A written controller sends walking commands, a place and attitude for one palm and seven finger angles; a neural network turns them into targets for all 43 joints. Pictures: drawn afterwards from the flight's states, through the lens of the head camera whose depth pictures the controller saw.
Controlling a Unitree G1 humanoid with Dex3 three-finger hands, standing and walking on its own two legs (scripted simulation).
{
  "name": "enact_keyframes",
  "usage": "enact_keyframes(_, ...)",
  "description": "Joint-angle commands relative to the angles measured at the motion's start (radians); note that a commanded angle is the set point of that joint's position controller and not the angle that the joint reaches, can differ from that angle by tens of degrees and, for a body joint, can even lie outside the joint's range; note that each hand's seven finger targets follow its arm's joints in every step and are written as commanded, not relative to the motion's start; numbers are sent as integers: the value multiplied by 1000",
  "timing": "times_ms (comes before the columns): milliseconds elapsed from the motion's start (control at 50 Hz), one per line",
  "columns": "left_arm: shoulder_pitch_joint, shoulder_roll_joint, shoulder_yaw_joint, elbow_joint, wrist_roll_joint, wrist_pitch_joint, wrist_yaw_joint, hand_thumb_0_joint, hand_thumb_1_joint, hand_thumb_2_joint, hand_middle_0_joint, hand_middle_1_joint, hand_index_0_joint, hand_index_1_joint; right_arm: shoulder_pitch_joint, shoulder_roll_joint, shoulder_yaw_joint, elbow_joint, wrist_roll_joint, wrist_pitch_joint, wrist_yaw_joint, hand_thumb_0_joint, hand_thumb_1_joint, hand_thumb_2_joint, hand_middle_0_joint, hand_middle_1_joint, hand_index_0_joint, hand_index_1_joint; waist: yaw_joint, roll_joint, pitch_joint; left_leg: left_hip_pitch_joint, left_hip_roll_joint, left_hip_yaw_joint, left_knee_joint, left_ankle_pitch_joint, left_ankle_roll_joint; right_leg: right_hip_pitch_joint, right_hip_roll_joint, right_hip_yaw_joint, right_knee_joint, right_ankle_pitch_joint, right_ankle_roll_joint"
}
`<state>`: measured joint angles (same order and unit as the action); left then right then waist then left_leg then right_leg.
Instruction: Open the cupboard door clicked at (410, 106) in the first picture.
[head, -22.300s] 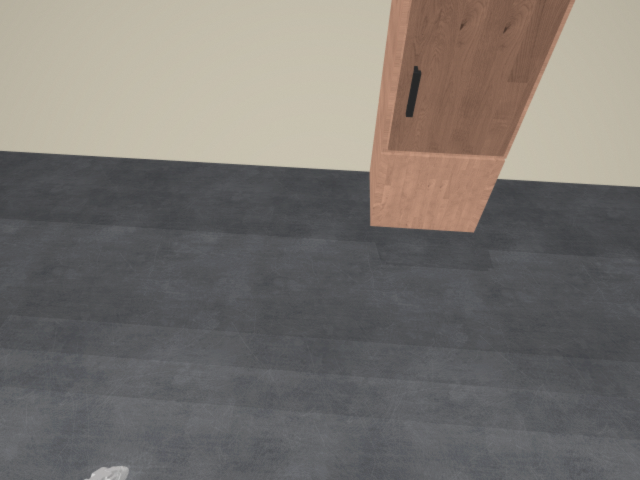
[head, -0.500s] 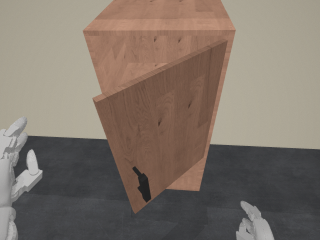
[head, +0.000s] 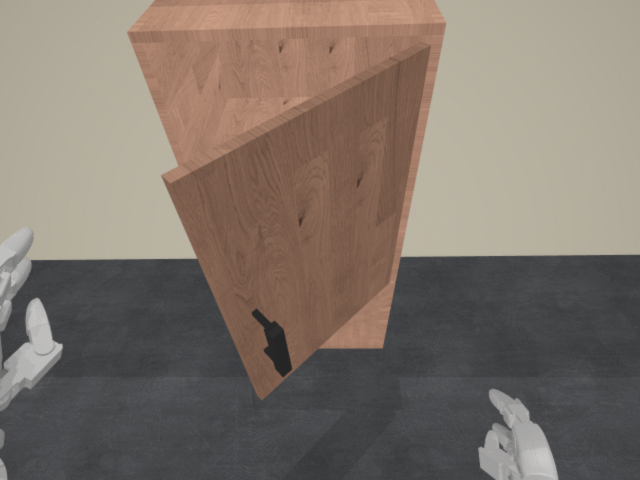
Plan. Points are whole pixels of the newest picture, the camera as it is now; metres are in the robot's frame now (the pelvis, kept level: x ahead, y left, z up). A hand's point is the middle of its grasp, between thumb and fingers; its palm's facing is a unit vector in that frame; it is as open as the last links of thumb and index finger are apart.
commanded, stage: step back with the hand held close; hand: left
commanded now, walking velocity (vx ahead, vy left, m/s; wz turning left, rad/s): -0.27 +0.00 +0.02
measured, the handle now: (271, 343) +0.34 +0.12 -0.11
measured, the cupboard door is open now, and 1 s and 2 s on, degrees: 45 45 45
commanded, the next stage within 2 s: stop stepping back and stand still in 1.56 s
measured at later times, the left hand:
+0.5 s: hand out of the picture +0.13 +0.28 +0.15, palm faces +0.45 -0.74 -0.50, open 7.4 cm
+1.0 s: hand out of the picture +0.11 +0.28 +0.15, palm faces +0.43 -0.73 -0.54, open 7.4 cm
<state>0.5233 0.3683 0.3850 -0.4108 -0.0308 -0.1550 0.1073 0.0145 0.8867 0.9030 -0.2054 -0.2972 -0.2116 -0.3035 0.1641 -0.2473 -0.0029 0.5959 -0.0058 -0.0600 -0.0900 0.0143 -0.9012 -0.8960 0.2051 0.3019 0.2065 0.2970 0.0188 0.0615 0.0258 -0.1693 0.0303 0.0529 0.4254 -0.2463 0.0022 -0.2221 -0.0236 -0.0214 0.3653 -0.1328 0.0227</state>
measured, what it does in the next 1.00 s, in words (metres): shifts its weight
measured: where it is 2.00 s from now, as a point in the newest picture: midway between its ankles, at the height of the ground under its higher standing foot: outside the picture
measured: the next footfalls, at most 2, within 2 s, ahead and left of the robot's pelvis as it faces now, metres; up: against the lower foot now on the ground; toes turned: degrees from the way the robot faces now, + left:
right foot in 1.08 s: -0.09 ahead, -0.11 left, +0.00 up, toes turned +9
left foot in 1.32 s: -0.10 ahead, +0.10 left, +0.00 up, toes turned +3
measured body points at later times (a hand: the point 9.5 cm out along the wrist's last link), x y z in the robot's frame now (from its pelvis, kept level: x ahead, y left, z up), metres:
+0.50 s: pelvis -0.06 +0.01 -0.02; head -0.04 +0.02 +0.43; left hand +0.10 +0.32 +0.18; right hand +0.12 -0.22 -0.09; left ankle -0.01 +0.11 -0.74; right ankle +0.04 -0.13 -0.74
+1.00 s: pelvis -0.10 +0.01 -0.03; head -0.05 +0.03 +0.42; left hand +0.08 +0.31 +0.18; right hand +0.09 -0.23 -0.10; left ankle -0.01 +0.11 -0.74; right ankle +0.00 -0.13 -0.74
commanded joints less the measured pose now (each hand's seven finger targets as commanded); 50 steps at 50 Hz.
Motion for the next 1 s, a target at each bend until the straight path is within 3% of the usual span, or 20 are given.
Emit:
enact_keyframes(0,0,217,166,-226,-9,-68,35,0,900,900,-200,-300,-200,-300,-98,-96,-42,-174,3,-20,-12,0,-900,-900,200,300,200,300,1,-32,-188,-41,18,-29,-60,280,13,146,-24,11,35,284,-15)
enact_keyframes(140,6,213,161,-238,-2,-74,46,0,900,900,-200,-300,-200,-300,-98,-104,-49,-190,8,-14,-14,0,-900,-900,200,300,200,300,1,-16,-136,-172,31,-42,-83,129,29,142,-15,25,75,201,-7)
enact_keyframes(280,-27,219,176,-265,18,-97,53,0,900,900,-200,-300,-200,-300,-92,-114,-52,-199,10,-33,-11,0,-900,-900,200,300,200,300,-5,-9,-75,-396,45,-75,-117,-242,67,178,-6,61,110,15,-2)
enact_keyframes(360,-42,208,175,-278,27,-115,60,0,900,900,-200,-300,-200,-300,-67,-116,-51,-199,8,-52,-9,0,-900,-900,200,300,200,300,-11,1,-59,-468,52,-92,-106,-352,77,159,-3,73,126,-96,-4)
enact_keyframes(520,-49,214,183,-297,27,-135,65,0,900,900,-200,-300,-200,-300,-53,-110,-50,-181,1,-82,-10,0,-900,-900,200,300,200,300,-16,-18,-67,-441,31,-94,-51,-366,65,82,-11,106,89,-173,-14)
enact_keyframes(620,-49,224,205,-305,32,-147,66,0,900,900,-200,-300,-200,-300,-58,-116,-54,-175,2,-94,-10,0,-900,-900,200,300,200,300,-11,25,-83,-547,60,-123,-92,-405,85,174,23,98,194,-65,-4)
enact_keyframes(680,-39,227,220,-295,36,-151,62,0,900,900,-200,-300,-200,-300,-69,-119,-60,-175,-2,-94,-9,0,-900,-900,200,300,200,300,-8,28,-84,-619,65,-130,-86,-424,96,225,29,116,250,18,-8)
enact_keyframes(700,-44,222,214,-302,35,-151,61,0,900,900,-200,-300,-200,-300,-64,-112,-58,-174,-1,-96,-8,0,-900,-900,200,300,200,300,-11,-7,-86,-616,55,-123,-60,-421,92,217,18,133,247,32,-12)
enact_keyframes(740,-45,227,213,-307,32,-150,58,0,900,900,-200,-300,-200,-300,-55,-112,-62,-168,2,-95,-4,0,-900,-900,200,300,200,300,-13,-54,-103,-563,20,-92,11,-407,76,158,-16,183,186,10,-25)
enact_keyframes(780,-52,239,213,-311,26,-147,58,0,900,900,-200,-300,-200,-300,-54,-112,-64,-154,-3,-90,0,0,-900,-900,200,300,200,300,-21,-92,-90,-460,-16,-74,80,-363,54,25,-55,223,82,-72,-46)
enact_keyframes(820,-45,242,207,-320,15,-144,63,0,900,900,-200,-300,-200,-300,-48,-101,-62,-145,-2,-80,3,0,-900,-900,200,300,200,300,-27,-126,-103,-363,-29,-77,85,-298,40,-58,-61,196,37,-136,-46)
enact_keyframes(840,-30,245,211,-318,12,-144,66,0,900,900,-200,-300,-200,-300,-49,-101,-63,-143,-2,-74,2,0,-900,-900,200,300,200,300,-28,-109,-111,-347,-25,-81,71,-294,41,-69,-52,178,38,-160,-40)
enact_keyframes(860,-25,242,210,-323,12,-147,67,0,900,900,-200,-300,-200,-300,-51,-105,-63,-145,0,-71,1,0,-900,-900,200,300,200,300,-30,-79,-113,-368,-9,-97,37,-320,49,-49,-34,156,60,-171,-30)
enact_keyframes(880,-27,250,221,-337,17,-153,68,0,900,900,-200,-300,-200,-300,-62,-117,-65,-150,-2,-71,-4,0,-900,-900,200,300,200,300,-29,-8,-108,-444,23,-137,-32,-373,66,13,-3,132,123,-160,-19)
enact_keyframes(920,-3,234,239,-361,30,-163,74,0,900,900,-200,-300,-200,-300,-80,-122,-66,-166,-6,-83,-12,0,-900,-900,200,300,200,300,-15,147,-140,-658,143,-247,-195,-476,121,243,90,51,397,-16,8)
enact_keyframes(940,5,232,251,-376,37,-166,77,0,900,900,-200,-300,-200,-300,-89,-116,-67,-169,-13,-92,-16,0,-900,-900,200,300,200,300,-8,178,-164,-701,190,-284,-218,-437,143,316,126,29,506,58,11)
enact_keyframes(960,12,245,268,-375,35,-171,77,0,900,900,-200,-300,-200,-300,-90,-116,-77,-168,-23,-103,-16,0,-900,-900,200,300,200,300,-7,144,-171,-694,217,-293,-197,-378,159,313,136,44,549,0,7)
enact_keyframes(980,30,256,287,-347,41,-179,72,0,900,900,-200,-300,-200,-300,-99,-121,-87,-164,-25,-116,-13,0,-900,-900,200,300,200,300,-7,136,-161,-733,247,-301,-210,-474,172,322,147,63,574,-134,8)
